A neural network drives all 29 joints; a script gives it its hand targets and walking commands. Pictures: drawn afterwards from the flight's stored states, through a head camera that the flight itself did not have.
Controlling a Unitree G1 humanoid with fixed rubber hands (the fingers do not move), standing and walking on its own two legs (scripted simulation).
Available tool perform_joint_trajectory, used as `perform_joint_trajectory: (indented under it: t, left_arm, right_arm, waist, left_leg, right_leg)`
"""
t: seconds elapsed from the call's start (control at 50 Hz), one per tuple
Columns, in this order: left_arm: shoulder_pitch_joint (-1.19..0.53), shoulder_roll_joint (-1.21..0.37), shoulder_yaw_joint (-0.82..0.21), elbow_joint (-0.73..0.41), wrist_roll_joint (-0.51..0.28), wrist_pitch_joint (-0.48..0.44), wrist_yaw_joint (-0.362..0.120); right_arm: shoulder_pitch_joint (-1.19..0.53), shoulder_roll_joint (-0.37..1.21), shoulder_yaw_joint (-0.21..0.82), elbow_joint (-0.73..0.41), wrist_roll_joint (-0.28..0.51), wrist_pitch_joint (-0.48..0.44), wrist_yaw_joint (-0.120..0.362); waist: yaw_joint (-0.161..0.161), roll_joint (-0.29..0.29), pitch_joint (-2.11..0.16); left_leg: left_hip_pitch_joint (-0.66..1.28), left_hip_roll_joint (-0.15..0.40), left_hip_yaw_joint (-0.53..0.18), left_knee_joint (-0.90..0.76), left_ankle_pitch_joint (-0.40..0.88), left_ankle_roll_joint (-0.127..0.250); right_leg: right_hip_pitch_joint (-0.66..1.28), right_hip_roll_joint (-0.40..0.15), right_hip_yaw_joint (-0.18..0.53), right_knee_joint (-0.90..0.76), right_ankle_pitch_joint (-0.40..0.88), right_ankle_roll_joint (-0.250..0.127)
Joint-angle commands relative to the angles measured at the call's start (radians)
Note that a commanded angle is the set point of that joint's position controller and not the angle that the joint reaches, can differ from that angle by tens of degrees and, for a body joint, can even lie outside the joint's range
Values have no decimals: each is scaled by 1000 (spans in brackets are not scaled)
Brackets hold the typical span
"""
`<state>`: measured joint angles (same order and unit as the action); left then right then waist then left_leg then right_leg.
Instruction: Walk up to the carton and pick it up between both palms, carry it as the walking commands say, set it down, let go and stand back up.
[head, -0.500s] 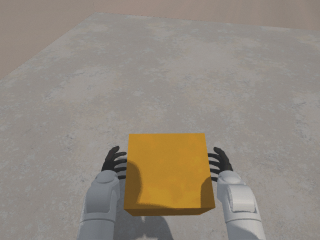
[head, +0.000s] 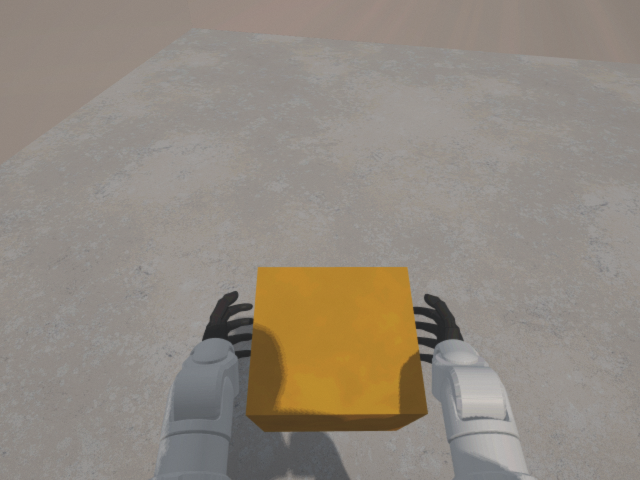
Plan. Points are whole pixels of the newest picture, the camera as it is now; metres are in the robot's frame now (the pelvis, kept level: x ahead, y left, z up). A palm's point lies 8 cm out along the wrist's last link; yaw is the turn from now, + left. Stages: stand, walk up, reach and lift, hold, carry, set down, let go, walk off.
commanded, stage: carry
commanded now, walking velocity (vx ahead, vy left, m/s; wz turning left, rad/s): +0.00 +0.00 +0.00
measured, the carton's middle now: (331, 354) +0.32 +0.00 -0.04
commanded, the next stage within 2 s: hold in 1.08 s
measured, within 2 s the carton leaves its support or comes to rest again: neither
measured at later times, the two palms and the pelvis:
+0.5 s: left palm (227, 358) +0.27 +0.13 +0.03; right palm (461, 362) +0.26 -0.16 +0.03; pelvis -0.02 -0.01 +0.00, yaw +0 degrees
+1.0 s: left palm (234, 358) +0.27 +0.12 +0.03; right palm (468, 366) +0.26 -0.17 +0.03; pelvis -0.02 -0.02 +0.00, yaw +0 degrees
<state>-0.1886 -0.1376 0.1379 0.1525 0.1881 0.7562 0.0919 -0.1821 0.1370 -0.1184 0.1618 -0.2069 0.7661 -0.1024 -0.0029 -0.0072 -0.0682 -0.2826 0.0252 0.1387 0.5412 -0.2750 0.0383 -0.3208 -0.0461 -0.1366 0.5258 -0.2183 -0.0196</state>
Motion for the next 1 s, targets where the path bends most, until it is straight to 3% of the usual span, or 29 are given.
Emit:
perform_joint_trajectory:
  t: [0.0, 0.08, 0.1, 0.14, 0.18, 0.2, 0.24, 0.26, 0.32, 0.34, 0.36, 0.4, 0.42, 0.44, 0.46, 0.48, 0.52, 0.56, 0.58, 0.62, 0.7, 0.74, 0.76, 0.8, 0.86, 0.88, 0.9, 0.94, 0.98]
  left_arm:
    - [-507, -911, -567, -132, -266, -44, -258]
    - [-476, -925, -566, -156, -276, -39, -254]
    - [-463, -925, -558, -103, -258, -34, -255]
    - [-483, -913, -558, -150, -272, -38, -251]
    - [-442, -915, -559, -51, -232, -40, -268]
    - [-458, -918, -552, -87, -254, -44, -263]
    - [-486, -937, -564, -71, -249, -52, -276]
    - [-507, -927, -563, -116, -260, -56, -272]
    - [-476, -942, -541, -34, -234, -52, -276]
    - [-501, -942, -555, -150, -277, -50, -259]
    - [-512, -932, -547, -157, -282, -44, -255]
    - [-459, -902, -529, -105, -252, -31, -247]
    - [-381, -898, -512, 38, -198, -28, -262]
    - [-444, -907, -544, -67, -238, -45, -261]
    - [-449, -917, -542, -31, -226, -49, -270]
    - [-472, -936, -553, -74, -241, -57, -272]
    - [-454, -940, -538, -7, -214, -58, -282]
    - [-535, -954, -559, -111, -260, -73, -276]
    - [-533, -953, -561, -118, -258, -70, -275]
    - [-497, -955, -554, -121, -265, -61, -270]
    - [-444, -910, -532, -45, -228, -53, -268]
    - [-466, -933, -529, 29, -209, -65, -287]
    - [-503, -956, -555, -49, -241, -78, -289]
    - [-545, -969, -566, -174, -292, -78, -273]
    - [-437, -958, -571, -36, -234, -65, -279]
    - [-455, -958, -594, -110, -261, -66, -277]
    - [-479, -958, -584, -159, -287, -67, -271]
    - [-434, -930, -549, -32, -227, -59, -275]
    - [-421, -922, -535, 9, -212, -64, -281]
  right_arm:
    - [-529, 899, 523, -152, 282, -67, 258]
    - [-569, 907, 547, -228, 309, -67, 254]
    - [-521, 903, 522, -147, 281, -61, 257]
    - [-531, 898, 529, -191, 296, -63, 253]
    - [-478, 895, 528, -92, 253, -66, 271]
    - [-540, 900, 541, -163, 283, -75, 261]
    - [-533, 917, 537, -111, 272, -78, 276]
    - [-531, 921, 537, -132, 279, -76, 271]
    - [-591, 909, 543, -146, 272, -84, 271]
    - [-590, 932, 553, -232, 319, -77, 258]
    - [-587, 918, 539, -228, 317, -73, 251]
    - [-489, 908, 508, -135, 274, -52, 245]
    - [-478, 871, 498, -60, 223, -58, 257]
    - [-514, 893, 527, -138, 261, -72, 258]
    - [-511, 905, 529, -100, 254, -75, 269]
    - [-521, 926, 542, -122, 270, -80, 274]
    - [-503, 931, 523, -48, 246, -81, 282]
    - [-586, 953, 562, -155, 299, -95, 277]
    - [-576, 945, 549, -155, 292, -93, 276]
    - [-587, 944, 562, -193, 306, -86, 267]
    - [-511, 895, 525, -115, 257, -77, 266]
    - [-516, 912, 517, -36, 224, -88, 280]
    - [-533, 944, 541, -87, 260, -97, 285]
    - [-605, 952, 569, -232, 318, -98, 267]
    - [-497, 928, 553, -98, 257, -91, 278]
    - [-471, 928, 552, -138, 272, -90, 278]
    - [-523, 932, 559, -215, 304, -91, 268]
    - [-502, 902, 534, -106, 252, -86, 273]
    - [-524, 898, 544, -94, 254, -96, 280]
  waist:
    - [2, 36, -252]
    - [3, 16, -288]
    - [-2, 13, -274]
    - [1, 23, -292]
    - [0, 41, -313]
    - [-1, -11, -316]
    - [-4, 25, -286]
    - [-1, -15, -266]
    - [-2, 2, -276]
    - [0, -6, -281]
    - [-2, 9, -252]
    - [-5, -2, -294]
    - [-7, 14, -308]
    - [-4, 10, -328]
    - [-6, -6, -303]
    - [-4, 5, -314]
    - [-3, 17, -281]
    - [-2, -1, -250]
    - [-1, 44, -258]
    - [-3, -13, -280]
    - [-3, 26, -314]
    - [-8, -10, -273]
    - [-4, 11, -291]
    - [-3, -18, -289]
    - [-6, 48, -344]
    - [-2, 56, -359]
    - [0, 10, -354]
    - [-5, -6, -309]
    - [-1, -1, -281]
  left_leg:
    - [82, 144, -155, -107, 160, 3]
    - [88, 138, -146, -99, 130, 13]
    - [94, 144, -150, -109, 165, 3]
    - [82, 155, -166, -121, 159, 2]
    - [100, 151, -165, -124, 157, 0]
    - [98, 148, -165, -109, 160, 4]
    - [94, 147, -154, -119, 158, -1]
    - [71, 141, -155, -108, 145, 1]
    - [62, 130, -150, -109, 63, 10]
    - [64, 128, -149, -105, 32, 10]
    - [45, 127, -145, -110, 43, 6]
    - [67, 123, -144, -99, 28, 5]
    - [88, 133, -146, -104, 66, 8]
    - [96, 130, -141, -93, 114, 4]
    - [80, 134, -141, -89, 121, -1]
    - [90, 133, -142, -89, 123, 1]
    - [63, 127, -148, -108, 68, 3]
    - [53, 128, -140, -92, 62, 0]
    - [45, 122, -138, -101, 28, -1]
    - [65, 126, -141, -87, 37, 1]
    - [83, 120, -129, -79, 53, 2]
    - [64, 130, -138, -91, 62, 0]
    - [65, 130, -139, -89, 71, -3]
    - [59, 132, -143, -86, 98, -7]
    - [120, 134, -134, -75, 172, -2]
    - [124, 143, -137, -82, 215, -7]
    - [104, 145, -137, -71, 185, 0]
    - [79, 132, -130, -77, 123, -1]
    - [59, 130, -132, -77, 85, -1]
  right_leg:
    - [77, -113, 136, -85, 92, -14]
    - [100, -116, 145, -88, 117, -26]
    - [98, -116, 134, -74, 121, -20]
    - [114, -106, 127, -74, 86, -16]
    - [102, -105, 135, -74, 92, -22]
    - [111, -107, 132, -78, 103, -17]
    - [102, -105, 133, -74, 106, -18]
    - [93, -108, 133, -87, 105, -19]
    - [91, -107, 144, -111, 63, -29]
    - [89, -115, 160, -127, 33, -36]
    - [84, -116, 152, -121, 41, -32]
    - [80, -118, 156, -139, 33, -38]
    - [86, -112, 143, -126, 57, -36]
    - [105, -119, 147, -110, 137, -33]
    - [103, -117, 146, -104, 166, -36]
    - [107, -116, 144, -98, 159, -38]
    - [97, -109, 140, -113, 72, -35]
    - [74, -112, 151, -132, 85, -35]
    - [75, -111, 151, -129, 39, -33]
    - [75, -117, 166, -149, 28, -43]
    - [82, -120, 167, -145, 77, -44]
    - [85, -108, 150, -136, 88, -42]
    - [90, -105, 147, -127, 97, -40]
    - [103, -106, 142, -110, 109, -40]
    - [109, -109, 140, -81, 209, -44]
    - [120, -108, 132, -64, 197, -40]
    - [126, -106, 135, -75, 195, -36]
    - [98, -108, 143, -101, 159, -44]
    - [87, -111, 151, -121, 136, -42]
